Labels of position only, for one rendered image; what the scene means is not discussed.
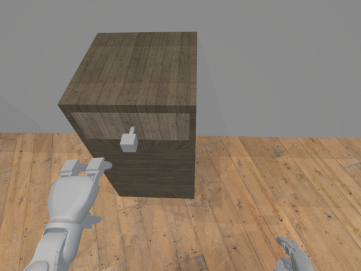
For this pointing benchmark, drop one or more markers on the robot right hand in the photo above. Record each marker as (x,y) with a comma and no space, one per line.
(299,260)

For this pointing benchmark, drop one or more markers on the drawer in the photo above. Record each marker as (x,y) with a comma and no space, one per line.
(159,126)

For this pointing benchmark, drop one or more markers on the cabinet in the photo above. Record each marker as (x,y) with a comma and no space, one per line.
(140,72)

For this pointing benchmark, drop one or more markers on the handle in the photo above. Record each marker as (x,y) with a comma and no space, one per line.
(129,142)

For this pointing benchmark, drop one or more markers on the robot left forearm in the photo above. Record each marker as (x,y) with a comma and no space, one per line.
(57,248)

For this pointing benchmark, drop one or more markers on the robot left hand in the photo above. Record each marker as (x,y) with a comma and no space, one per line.
(72,196)

